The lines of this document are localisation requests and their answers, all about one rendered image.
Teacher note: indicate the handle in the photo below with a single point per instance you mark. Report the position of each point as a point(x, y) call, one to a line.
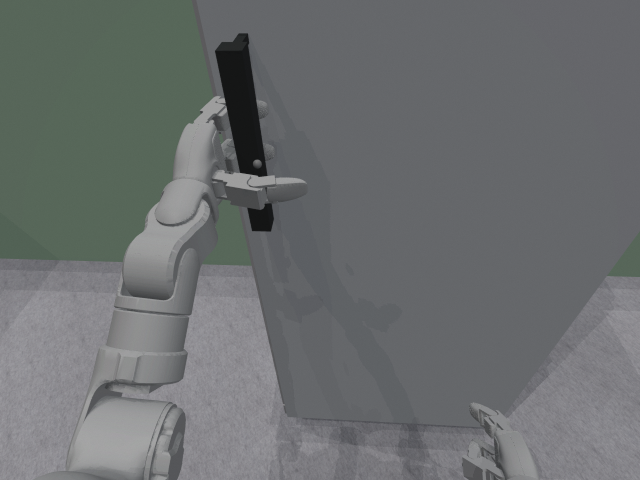
point(237, 82)

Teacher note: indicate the robot left hand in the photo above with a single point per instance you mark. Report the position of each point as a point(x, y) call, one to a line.
point(200, 155)

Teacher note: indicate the fridge door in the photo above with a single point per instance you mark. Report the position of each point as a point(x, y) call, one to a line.
point(473, 173)

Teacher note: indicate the robot left upper arm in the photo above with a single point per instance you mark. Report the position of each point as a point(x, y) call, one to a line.
point(127, 439)

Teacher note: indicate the robot right hand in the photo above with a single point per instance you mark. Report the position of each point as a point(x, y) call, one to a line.
point(510, 455)

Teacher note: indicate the left robot forearm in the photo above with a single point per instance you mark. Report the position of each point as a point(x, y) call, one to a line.
point(145, 345)

